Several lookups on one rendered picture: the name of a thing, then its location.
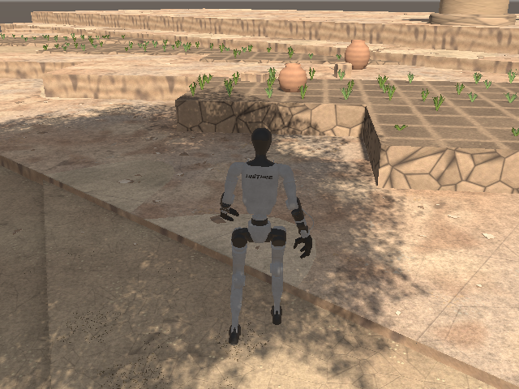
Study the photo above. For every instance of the robot left thigh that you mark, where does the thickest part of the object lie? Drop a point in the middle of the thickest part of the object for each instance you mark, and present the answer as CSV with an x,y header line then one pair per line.
x,y
239,249

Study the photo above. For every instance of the left robot hand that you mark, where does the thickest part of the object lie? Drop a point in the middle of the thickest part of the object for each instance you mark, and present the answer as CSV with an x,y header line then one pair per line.
x,y
231,211

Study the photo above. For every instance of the humanoid robot torso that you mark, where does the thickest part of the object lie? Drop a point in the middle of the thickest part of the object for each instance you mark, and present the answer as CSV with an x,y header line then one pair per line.
x,y
259,195

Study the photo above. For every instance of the robot left forearm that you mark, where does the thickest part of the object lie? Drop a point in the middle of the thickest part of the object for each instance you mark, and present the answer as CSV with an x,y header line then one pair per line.
x,y
224,207

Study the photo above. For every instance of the robot left upper arm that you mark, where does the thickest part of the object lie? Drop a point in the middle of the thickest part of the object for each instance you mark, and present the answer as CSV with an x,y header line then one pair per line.
x,y
231,181

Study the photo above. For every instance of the right robot hand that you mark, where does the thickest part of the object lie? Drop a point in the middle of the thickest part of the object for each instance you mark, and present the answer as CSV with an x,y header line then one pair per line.
x,y
306,248

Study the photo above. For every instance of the robot right forearm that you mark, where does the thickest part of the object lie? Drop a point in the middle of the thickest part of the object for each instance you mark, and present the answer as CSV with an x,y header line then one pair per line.
x,y
300,221

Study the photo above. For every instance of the robot right upper arm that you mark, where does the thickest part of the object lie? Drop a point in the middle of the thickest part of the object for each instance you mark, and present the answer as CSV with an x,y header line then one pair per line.
x,y
289,184

